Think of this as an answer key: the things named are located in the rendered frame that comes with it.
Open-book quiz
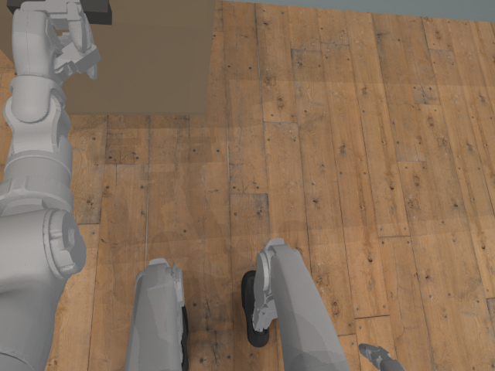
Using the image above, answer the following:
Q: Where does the left robot upper arm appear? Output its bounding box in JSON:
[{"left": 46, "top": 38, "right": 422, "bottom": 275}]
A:
[{"left": 0, "top": 208, "right": 87, "bottom": 371}]

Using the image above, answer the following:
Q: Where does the left robot hand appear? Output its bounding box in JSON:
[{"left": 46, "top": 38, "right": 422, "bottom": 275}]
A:
[{"left": 12, "top": 0, "right": 101, "bottom": 89}]

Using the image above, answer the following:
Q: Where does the cabinet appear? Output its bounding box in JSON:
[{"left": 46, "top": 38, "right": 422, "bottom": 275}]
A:
[{"left": 0, "top": 0, "right": 216, "bottom": 115}]

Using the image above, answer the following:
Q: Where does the right robot thigh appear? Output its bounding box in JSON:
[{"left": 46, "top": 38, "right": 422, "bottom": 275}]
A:
[{"left": 257, "top": 244, "right": 351, "bottom": 371}]

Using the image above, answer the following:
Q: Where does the robot right foot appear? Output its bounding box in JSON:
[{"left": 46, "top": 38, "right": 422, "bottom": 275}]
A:
[{"left": 241, "top": 271, "right": 269, "bottom": 348}]

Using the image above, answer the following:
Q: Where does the right robot hand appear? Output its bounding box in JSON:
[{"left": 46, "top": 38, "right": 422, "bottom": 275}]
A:
[{"left": 358, "top": 343, "right": 406, "bottom": 371}]

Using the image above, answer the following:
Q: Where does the drawer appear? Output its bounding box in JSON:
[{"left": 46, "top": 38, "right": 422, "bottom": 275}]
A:
[{"left": 0, "top": 0, "right": 208, "bottom": 29}]

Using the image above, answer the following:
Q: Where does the handle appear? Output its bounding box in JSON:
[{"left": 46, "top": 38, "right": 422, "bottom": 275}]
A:
[{"left": 6, "top": 0, "right": 112, "bottom": 25}]

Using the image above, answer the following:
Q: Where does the robot left forearm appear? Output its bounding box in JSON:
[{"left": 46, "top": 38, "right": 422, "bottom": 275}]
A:
[{"left": 0, "top": 75, "right": 73, "bottom": 217}]

